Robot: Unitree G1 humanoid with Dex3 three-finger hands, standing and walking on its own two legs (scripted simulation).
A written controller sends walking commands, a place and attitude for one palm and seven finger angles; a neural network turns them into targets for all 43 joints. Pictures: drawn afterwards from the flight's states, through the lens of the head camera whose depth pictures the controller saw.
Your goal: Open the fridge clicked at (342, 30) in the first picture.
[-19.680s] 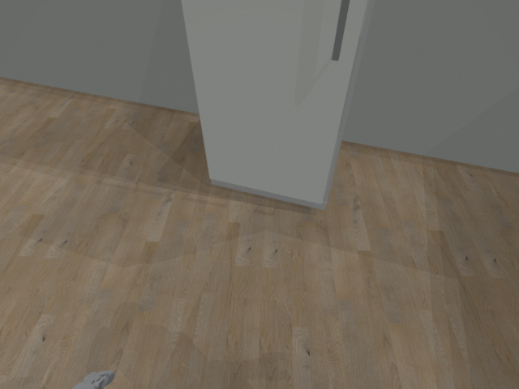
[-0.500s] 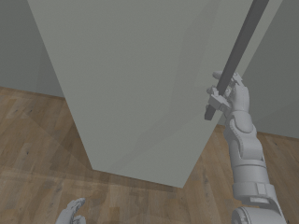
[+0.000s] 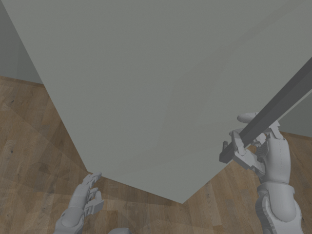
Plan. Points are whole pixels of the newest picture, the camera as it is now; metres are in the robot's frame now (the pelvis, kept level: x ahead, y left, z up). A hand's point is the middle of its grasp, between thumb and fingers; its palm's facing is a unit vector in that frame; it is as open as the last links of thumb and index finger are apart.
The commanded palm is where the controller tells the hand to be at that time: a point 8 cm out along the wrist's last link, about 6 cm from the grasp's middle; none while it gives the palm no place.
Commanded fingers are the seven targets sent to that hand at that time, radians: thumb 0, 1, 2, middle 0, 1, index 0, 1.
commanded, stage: walk backward, drawing the door open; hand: right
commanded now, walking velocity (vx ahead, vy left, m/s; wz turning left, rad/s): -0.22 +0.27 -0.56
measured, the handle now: (279, 94) +0.32 -0.16 +0.26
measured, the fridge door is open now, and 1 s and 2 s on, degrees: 8 39 80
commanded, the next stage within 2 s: stop walking and hold the door back in 1.82 s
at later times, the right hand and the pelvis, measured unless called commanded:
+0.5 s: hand (213, 205) +0.17 -0.07 +0.13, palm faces +0.50 +0.84 -0.21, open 6.4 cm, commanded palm +0.12 -0.10 +0.14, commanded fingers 0.00 -0.90 -0.90 0.45 1.40 0.45 1.40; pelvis +0.00 +0.17 -0.02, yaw -25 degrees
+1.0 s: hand out of the picture +0.06 +0.04 +0.13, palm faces +0.84 +0.48 -0.27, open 6.4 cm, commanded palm +0.00 +0.04 +0.13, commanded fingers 0.00 -0.90 -0.90 0.45 1.40 0.45 1.40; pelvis +0.02 +0.37 -0.01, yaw -47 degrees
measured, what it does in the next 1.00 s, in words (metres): steps to the left, turning right: left foot, then right foot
